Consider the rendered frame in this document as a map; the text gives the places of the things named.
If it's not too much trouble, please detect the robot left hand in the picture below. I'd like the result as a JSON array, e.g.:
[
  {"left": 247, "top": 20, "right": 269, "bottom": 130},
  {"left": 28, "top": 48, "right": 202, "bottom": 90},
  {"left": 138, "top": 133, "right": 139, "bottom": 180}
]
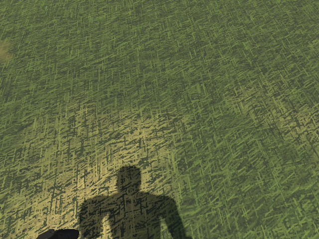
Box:
[{"left": 36, "top": 229, "right": 80, "bottom": 239}]

